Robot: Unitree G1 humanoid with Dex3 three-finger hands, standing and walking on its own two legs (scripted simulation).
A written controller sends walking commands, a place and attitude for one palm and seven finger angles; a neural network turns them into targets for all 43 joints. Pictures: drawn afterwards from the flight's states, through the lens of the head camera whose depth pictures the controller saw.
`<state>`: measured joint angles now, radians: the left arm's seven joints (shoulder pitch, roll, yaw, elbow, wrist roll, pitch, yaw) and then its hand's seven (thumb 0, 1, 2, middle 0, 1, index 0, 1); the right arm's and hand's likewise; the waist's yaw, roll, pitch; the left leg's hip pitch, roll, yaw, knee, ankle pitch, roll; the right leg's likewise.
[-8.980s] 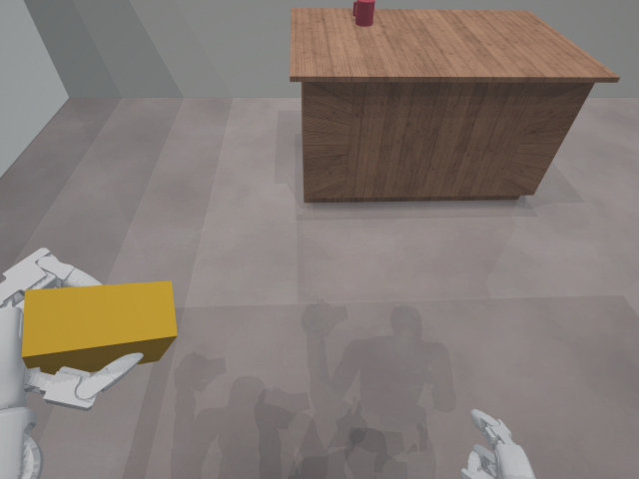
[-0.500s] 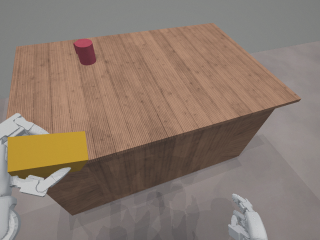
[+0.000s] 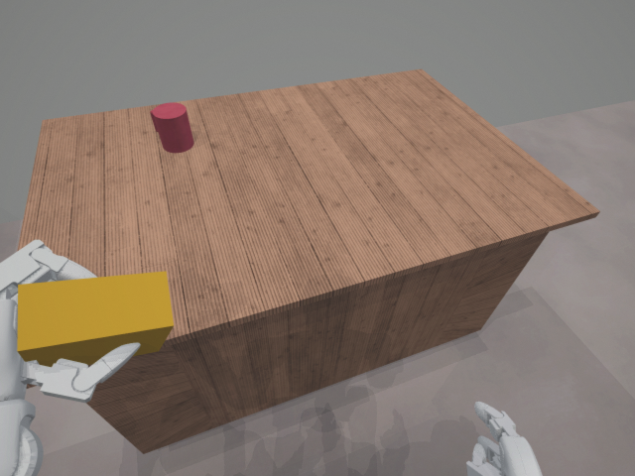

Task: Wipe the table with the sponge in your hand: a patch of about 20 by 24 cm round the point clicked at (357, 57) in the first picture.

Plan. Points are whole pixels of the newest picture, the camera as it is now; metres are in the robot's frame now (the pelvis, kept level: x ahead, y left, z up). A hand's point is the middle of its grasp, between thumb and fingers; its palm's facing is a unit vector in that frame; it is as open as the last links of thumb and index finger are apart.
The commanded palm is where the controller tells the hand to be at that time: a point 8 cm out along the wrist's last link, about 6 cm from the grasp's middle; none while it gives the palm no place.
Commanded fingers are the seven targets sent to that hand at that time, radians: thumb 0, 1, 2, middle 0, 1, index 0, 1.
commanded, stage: shuffle to correct the standing spot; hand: left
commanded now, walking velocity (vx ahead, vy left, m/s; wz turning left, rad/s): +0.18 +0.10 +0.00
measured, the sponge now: (120, 320) +0.22 +0.22 +0.15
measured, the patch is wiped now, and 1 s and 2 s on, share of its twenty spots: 0.00 0.00 0.00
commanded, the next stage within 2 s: come to a stop and stand still in 0.42 s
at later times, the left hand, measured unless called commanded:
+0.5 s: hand (78, 258) +0.28 +0.28 +0.16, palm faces +0.42 -0.82 -0.39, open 9.3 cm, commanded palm +0.24 +0.32 +0.18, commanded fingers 0.00 0.10 1.30 -1.20 -1.60 -1.20 -1.60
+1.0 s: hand (71, 221) +0.34 +0.32 +0.16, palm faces +0.44 -0.84 -0.33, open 9.3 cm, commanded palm +0.29 +0.34 +0.18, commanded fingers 0.00 0.10 1.30 -1.20 -1.60 -1.20 -1.60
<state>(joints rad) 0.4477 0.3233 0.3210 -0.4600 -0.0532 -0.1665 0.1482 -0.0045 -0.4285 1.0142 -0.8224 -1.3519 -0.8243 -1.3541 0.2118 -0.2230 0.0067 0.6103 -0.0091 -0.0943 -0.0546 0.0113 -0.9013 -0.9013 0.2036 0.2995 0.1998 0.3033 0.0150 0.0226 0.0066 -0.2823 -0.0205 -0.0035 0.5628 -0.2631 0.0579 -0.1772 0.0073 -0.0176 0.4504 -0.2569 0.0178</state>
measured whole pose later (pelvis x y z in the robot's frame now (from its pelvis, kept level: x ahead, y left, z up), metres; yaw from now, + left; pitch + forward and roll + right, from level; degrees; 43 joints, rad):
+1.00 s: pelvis +0.12 +0.06 +0.01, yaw -1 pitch -1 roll -2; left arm 0.44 0.32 0.35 -0.45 -0.06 -0.10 0.14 0.00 -0.43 1.02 -0.82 -1.35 -0.82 -1.36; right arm 0.19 -0.20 0.04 0.64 0.00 -0.09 -0.06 0.01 -0.90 -0.90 0.20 0.30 0.20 0.30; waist 0.03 0.01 0.03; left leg -0.26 0.00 0.06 0.46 -0.18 0.05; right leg -0.18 0.05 -0.04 0.40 -0.21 -0.03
